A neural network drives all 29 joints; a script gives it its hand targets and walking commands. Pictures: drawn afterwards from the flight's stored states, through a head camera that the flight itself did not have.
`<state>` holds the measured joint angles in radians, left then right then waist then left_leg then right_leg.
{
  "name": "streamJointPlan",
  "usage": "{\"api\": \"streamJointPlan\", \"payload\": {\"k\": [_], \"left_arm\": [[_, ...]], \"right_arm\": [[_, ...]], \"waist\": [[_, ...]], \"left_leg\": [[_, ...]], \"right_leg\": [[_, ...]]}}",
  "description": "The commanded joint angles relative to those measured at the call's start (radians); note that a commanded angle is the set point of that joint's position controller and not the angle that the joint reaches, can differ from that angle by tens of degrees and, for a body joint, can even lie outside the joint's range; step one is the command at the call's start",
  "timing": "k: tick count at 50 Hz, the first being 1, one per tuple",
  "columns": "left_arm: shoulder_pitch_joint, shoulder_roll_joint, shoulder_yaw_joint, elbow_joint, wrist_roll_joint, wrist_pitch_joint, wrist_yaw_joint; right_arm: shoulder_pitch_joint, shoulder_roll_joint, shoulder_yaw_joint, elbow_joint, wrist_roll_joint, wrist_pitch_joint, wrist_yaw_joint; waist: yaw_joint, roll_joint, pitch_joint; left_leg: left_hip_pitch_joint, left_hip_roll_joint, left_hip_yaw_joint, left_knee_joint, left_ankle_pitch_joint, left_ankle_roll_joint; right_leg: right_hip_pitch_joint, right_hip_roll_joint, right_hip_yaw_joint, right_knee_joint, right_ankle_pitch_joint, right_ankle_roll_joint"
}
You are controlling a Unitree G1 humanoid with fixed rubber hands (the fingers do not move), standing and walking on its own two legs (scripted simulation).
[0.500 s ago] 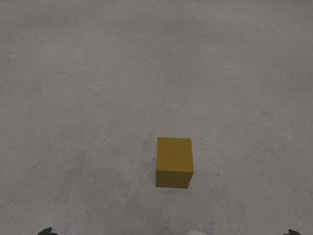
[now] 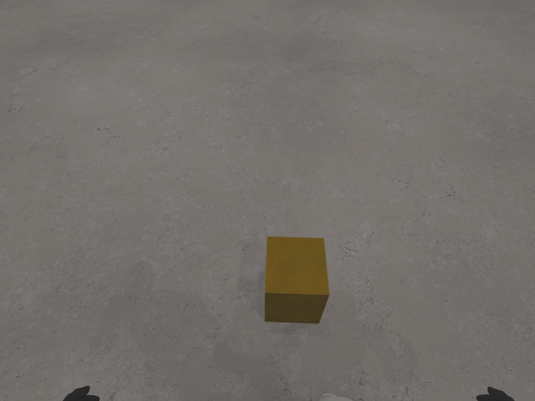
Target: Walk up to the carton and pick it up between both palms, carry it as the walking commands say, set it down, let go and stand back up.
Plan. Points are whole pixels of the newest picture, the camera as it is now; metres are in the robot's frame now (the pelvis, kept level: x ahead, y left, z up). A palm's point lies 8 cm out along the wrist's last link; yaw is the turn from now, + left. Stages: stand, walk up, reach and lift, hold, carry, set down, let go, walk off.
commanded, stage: walk up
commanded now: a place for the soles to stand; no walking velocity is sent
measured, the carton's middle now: (293, 280) +0.60 -0.09 -0.62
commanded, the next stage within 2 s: none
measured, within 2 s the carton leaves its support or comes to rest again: neither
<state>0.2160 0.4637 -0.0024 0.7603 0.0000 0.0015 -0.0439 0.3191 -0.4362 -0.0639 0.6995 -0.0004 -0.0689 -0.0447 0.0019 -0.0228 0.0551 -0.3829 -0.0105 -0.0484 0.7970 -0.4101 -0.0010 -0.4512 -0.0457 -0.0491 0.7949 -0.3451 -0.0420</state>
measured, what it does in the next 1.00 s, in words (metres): walks ahead: right foot, then left foot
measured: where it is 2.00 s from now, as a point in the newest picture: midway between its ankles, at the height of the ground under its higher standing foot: outside the picture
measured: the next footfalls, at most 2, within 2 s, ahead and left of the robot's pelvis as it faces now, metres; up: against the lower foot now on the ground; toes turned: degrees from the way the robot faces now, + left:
right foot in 0.28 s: +0.20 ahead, -0.21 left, +0.00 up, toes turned -7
left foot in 0.64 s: +0.19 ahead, +0.06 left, +0.00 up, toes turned -5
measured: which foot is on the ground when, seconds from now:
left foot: down 0.00-0.30, up 0.32-0.62, down 0.64-0.78, up 0.80-1.00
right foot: down 0.00-0.04, up 0.06-0.26, down 0.28-1.00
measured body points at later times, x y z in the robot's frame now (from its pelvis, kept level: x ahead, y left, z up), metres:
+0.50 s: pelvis +0.06 -0.10 +0.01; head +0.05 -0.09 +0.46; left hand +0.18 +0.22 -0.08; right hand +0.12 -0.45 -0.06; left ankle +0.08 +0.07 -0.64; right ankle +0.13 -0.18 -0.71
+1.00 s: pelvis +0.14 -0.13 +0.02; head +0.15 -0.13 +0.46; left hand +0.26 +0.19 -0.08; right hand +0.18 -0.47 -0.07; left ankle +0.17 +0.03 -0.68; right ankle +0.14 -0.19 -0.71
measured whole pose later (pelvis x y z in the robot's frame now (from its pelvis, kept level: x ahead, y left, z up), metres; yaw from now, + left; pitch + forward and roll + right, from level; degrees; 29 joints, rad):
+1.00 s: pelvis +0.14 -0.13 +0.02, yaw -5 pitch -2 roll +2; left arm 0.23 0.45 0.00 0.76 0.00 0.01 -0.05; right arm 0.39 -0.45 -0.06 0.71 0.00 -0.05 -0.04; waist 0.04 -0.03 0.06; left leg -0.39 0.00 -0.03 0.84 -0.39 0.04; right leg -0.30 0.01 -0.06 0.69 -0.37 -0.08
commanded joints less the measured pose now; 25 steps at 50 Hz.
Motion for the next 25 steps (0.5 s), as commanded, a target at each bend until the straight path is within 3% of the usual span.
{"api": "streamJointPlan", "payload": {"k": [1, 2, 3, 4, 5, 6, 7, 8, 9, 10, 11, 12, 13, 14, 15, 16, 17, 18, 19, 20, 22, 24, 25], "left_arm": [[-0.157, 0.188, 0.124, -0.163, 0.060, 0.014, -0.039], [-0.155, 0.217, 0.131, -0.149, 0.058, 0.006, -0.033], [-0.139, 0.223, 0.134, -0.141, 0.056, 0.002, -0.036], [-0.117, 0.223, 0.130, -0.125, 0.043, 0.000, -0.043], [-0.109, 0.221, 0.133, -0.126, 0.048, -0.005, -0.042], [-0.092, 0.205, 0.131, -0.137, 0.041, -0.003, -0.041], [-0.109, 0.177, 0.129, -0.130, 0.039, -0.006, -0.044], [-0.102, 0.166, 0.125, -0.150, 0.032, -0.011, -0.048], [-0.115, 0.155, 0.125, -0.143, 0.028, -0.013, -0.052], [-0.083, 0.164, 0.130, -0.136, 0.030, -0.016, -0.050], [-0.045, 0.176, 0.136, -0.123, 0.030, -0.022, -0.046], [0.083, 0.204, 0.157, -0.080, 0.037, -0.029, -0.038], [0.225, 0.279, 0.187, -0.031, 0.046, -0.035, -0.026], [0.260, 0.369, 0.197, -0.054, 0.043, -0.035, -0.013], [0.169, 0.357, 0.179, -0.077, 0.021, -0.028, -0.012], [0.087, 0.313, 0.166, -0.092, 0.009, -0.020, -0.014], [0.066, 0.285, 0.156, -0.093, 0.010, -0.015, -0.013], [0.014, 0.281, 0.160, -0.097, 0.020, -0.016, -0.012], [0.002, 0.283, 0.152, -0.102, 0.025, -0.017, -0.018], [-0.016, 0.278, 0.142, -0.105, 0.029, -0.023, -0.020], [-0.014, 0.258, 0.133, -0.102, 0.032, -0.024, -0.024], [0.011, 0.263, 0.125, -0.091, 0.027, -0.019, -0.027], [0.028, 0.237, 0.107, -0.068, 0.022, -0.013, -0.030]], "right_arm": [[0.247, -0.432, -0.116, 0.051, -0.040, -0.055, -0.025], [0.209, -0.407, -0.107, 0.037, -0.031, -0.060, -0.036], [0.190, -0.380, -0.102, 0.029, -0.024, -0.065, -0.037], [0.181, -0.367, -0.097, 0.017, -0.025, -0.068, -0.036], [0.178, -0.348, -0.092, 0.011, -0.022, -0.070, -0.038], [0.171, -0.354, -0.091, 0.015, -0.028, -0.067, -0.038], [0.184, -0.343, -0.091, 0.037, -0.032, -0.065, -0.034], [0.166, -0.348, -0.091, 0.031, -0.037, -0.066, -0.032], [0.132, -0.356, -0.090, 0.028, -0.034, -0.059, -0.030], [0.108, -0.363, -0.086, 0.028, -0.034, -0.052, -0.026], [0.073, -0.352, -0.076, 0.018, -0.020, -0.047, -0.021], [0.062, -0.303, -0.062, 0.010, -0.031, -0.039, -0.020], [0.080, -0.224, -0.040, 0.015, -0.031, -0.036, -0.020], [0.076, -0.155, -0.013, -0.018, -0.014, -0.045, -0.022], [0.051, -0.254, -0.029, -0.006, -0.004, -0.036, -0.035], [0.099, -0.295, -0.038, 0.034, -0.004, -0.021, -0.035], [0.107, -0.302, -0.042, 0.070, 0.004, -0.004, -0.027], [0.176, -0.301, -0.049, 0.080, 0.012, 0.012, -0.014], [0.199, -0.304, -0.059, 0.067, 0.001, 0.014, -0.001], [0.201, -0.293, -0.060, 0.057, -0.006, 0.010, 0.003], [0.189, -0.268, -0.068, 0.045, -0.019, 0.001, 0.016], [0.148, -0.239, -0.067, 0.031, -0.021, -0.009, 0.024], [0.119, -0.242, -0.069, 0.025, -0.023, -0.015, 0.027]], "waist": [[-0.094, 0.151, 0.033], [-0.079, 0.038, 0.028], [-0.057, 0.021, 0.030], [-0.040, 0.026, -0.008], [-0.040, 0.032, -0.042], [-0.036, 0.075, -0.086], [-0.049, 0.114, -0.075], [-0.043, 0.183, -0.096], [-0.046, 0.222, -0.097], [-0.010, 0.241, -0.091], [0.018, 0.184, -0.127], [0.088, 0.122, -0.165], [0.168, -0.110, -0.177], [0.184, -0.353, -0.169], [0.136, -0.184, -0.163], [0.088, -0.069, -0.101], [0.054, -0.049, 0.007], [0.016, -0.049, 0.027], [0.004, -0.116, 0.062], [-0.002, -0.151, 0.082], [-0.011, -0.160, 0.129], [0.011, -0.156, 0.114], [0.024, -0.125, 0.103]], "left_leg": [[0.271, 0.408, -0.749, -0.498, -0.583, 0.301], [0.288, 0.413, -0.744, -0.459, -0.388, 0.309], [0.314, 0.396, -0.667, -0.393, -0.188, 0.311], [0.301, 0.352, -0.594, -0.365, -0.017, 0.272], [0.321, 0.344, -0.530, -0.338, 0.114, 0.260], [0.337, 0.310, -0.442, -0.300, 0.249, 0.249], [0.316, 0.274, -0.406, -0.275, 0.279, 0.248], [0.291, 0.275, -0.361, -0.254, 0.345, 0.239], [0.246, 0.253, -0.303, -0.231, 0.335, 0.244], [0.156, 0.248, -0.254, -0.215, 0.347, 0.220], [0.058, 0.233, -0.221, -0.163, 0.315, 0.201], [-0.100, 0.168, -0.106, -0.003, 0.278, 0.141], [-0.277, 0.089, 0.015, 0.288, 0.252, 0.097], [-0.494, -0.039, 0.013, 0.468, -0.163, 0.022], [-0.517, -0.021, -0.019, 0.527, -0.177, 0.025], [-0.469, 0.051, -0.023, 0.546, -0.111, 0.037], [-0.390, 0.063, -0.014, 0.510, -0.027, 0.040], [-0.311, 0.070, 0.014, 0.456, 0.009, 0.035], [-0.254, 0.086, 0.048, 0.405, 0.039, 0.034], [-0.194, 0.090, 0.062, 0.344, 0.050, 0.020], [-0.111, 0.064, 0.111, 0.174, -0.003, 0.006], [0.001, 0.054, 0.127, 0.030, -0.019, 0.009], [0.043, 0.037, 0.131, -0.034, 0.004, 0.015]], "right_leg": [[-0.512, -0.024, 0.093, 0.297, -0.214, 0.013], [-0.526, -0.053, 0.167, 0.333, -0.152, 0.019], [-0.515, -0.076, 0.164, 0.321, -0.120, 0.024], [-0.454, -0.077, 0.166, 0.302, -0.097, 0.026], [-0.420, -0.076, 0.146, 0.291, -0.104, 0.026], [-0.377, -0.064, 0.127, 0.255, -0.122, 0.030], [-0.335, -0.046, 0.088, 0.209, -0.167, 0.033], [-0.293, -0.059, 0.083, 0.158, -0.139, 0.028], [-0.242, -0.034, 0.056, 0.081, -0.137, 0.023], [-0.145, -0.040, 0.038, 0.030, -0.054, 0.016], [0.021, -0.019, 0.016, -0.066, 0.013, 0.012], [0.283, 0.033, -0.008, -0.117, 0.001, 0.003], [0.486, -0.007, 0.084, -0.219, -0.079, -0.019], [0.528, -0.285, 0.580, -0.425, -0.154, -0.085], [0.479, -0.340, 0.697, -0.515, -0.325, -0.137], [0.364, -0.280, 0.600, -0.526, -0.476, -0.078], [0.215, -0.248, 0.545, -0.549, -0.535, -0.021], [0.130, -0.220, 0.477, -0.544, -0.503, 0.017], [0.062, -0.199, 0.442, -0.571, -0.536, 0.002], [-0.031, -0.194, 0.388, -0.565, -0.494, -0.057], [-0.092, -0.190, 0.339, -0.545, -0.427, -0.147], [-0.107, -0.178, 0.298, -0.511, -0.358, -0.179], [-0.096, -0.168, 0.266, -0.496, -0.356, -0.161]]}}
